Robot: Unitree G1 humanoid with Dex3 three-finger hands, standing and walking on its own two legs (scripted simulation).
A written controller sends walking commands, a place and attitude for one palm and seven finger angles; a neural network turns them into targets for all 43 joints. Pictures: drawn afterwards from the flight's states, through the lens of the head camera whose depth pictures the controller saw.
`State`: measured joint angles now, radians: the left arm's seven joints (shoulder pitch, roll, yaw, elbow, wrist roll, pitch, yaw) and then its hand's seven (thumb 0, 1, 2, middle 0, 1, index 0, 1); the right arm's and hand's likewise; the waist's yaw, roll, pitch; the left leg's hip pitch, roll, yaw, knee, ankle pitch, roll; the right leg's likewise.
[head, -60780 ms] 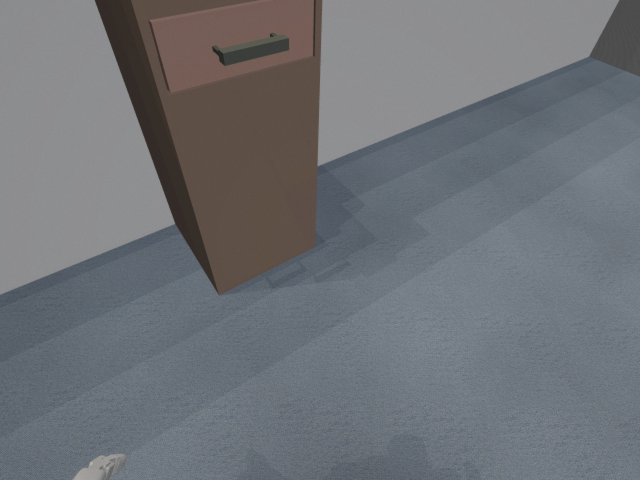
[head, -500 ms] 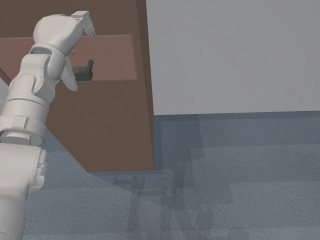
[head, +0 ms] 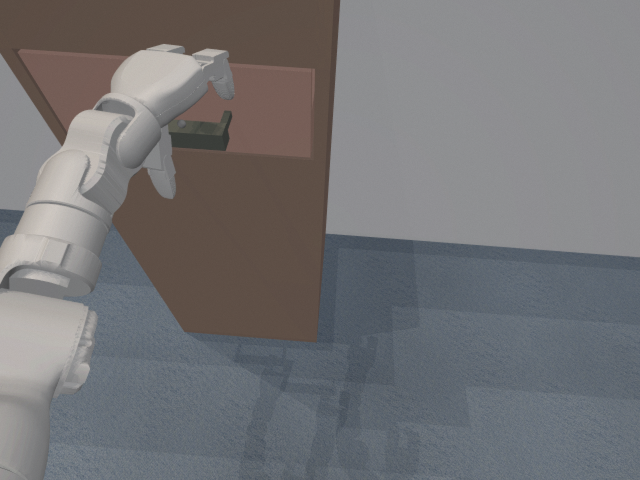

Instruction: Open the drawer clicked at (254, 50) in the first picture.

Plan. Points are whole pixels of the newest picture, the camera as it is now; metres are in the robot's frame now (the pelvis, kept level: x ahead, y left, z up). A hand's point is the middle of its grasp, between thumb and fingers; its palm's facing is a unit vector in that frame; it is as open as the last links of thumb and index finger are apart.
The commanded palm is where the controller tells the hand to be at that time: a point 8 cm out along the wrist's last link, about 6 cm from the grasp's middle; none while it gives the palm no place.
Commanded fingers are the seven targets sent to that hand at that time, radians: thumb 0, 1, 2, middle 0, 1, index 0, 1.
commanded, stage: move the hooked fingers above the handle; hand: left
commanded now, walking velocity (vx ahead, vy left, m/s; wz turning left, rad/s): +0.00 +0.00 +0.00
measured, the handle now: (172, 123) +0.56 +0.22 +0.11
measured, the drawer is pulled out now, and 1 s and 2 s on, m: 0.00 0.00 0.00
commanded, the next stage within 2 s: lower the fingers behind the handle in 0.18 s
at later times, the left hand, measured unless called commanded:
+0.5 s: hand (124, 156) +0.46 +0.25 +0.14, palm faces -0.14 +0.00 -0.99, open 13.8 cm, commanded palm +0.47 +0.25 +0.21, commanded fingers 0.00 -0.50 0.30 -0.30 -1.20 -0.30 -1.20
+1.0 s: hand (149, 146) +0.50 +0.24 +0.13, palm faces -0.09 -0.03 -1.00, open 13.9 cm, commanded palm +0.48 +0.25 +0.18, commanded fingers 0.00 -0.50 0.30 -0.30 -1.20 -0.30 -1.20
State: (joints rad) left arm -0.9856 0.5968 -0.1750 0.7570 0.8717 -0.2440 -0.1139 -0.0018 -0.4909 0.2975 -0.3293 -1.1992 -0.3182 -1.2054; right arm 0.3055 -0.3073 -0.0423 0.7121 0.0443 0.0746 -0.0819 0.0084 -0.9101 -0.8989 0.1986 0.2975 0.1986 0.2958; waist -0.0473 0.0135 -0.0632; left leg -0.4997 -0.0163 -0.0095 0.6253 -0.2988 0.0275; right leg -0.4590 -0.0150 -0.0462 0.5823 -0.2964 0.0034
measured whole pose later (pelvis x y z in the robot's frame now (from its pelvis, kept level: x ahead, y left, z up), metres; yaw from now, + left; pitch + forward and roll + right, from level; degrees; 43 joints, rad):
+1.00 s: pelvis +0.01 +0.00 +0.00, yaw -3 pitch +13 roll -1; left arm -0.89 0.68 0.00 0.94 1.00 -0.19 -0.06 0.00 -0.49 0.30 -0.30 -1.19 -0.31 -1.20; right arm 0.36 -0.23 -0.02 0.67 0.03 0.18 -0.07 0.01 -0.91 -0.90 0.20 0.30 0.20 0.30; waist -0.09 0.04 -0.10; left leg -0.55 0.01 0.04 0.67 -0.33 0.03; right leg -0.53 0.01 0.00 0.62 -0.31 0.01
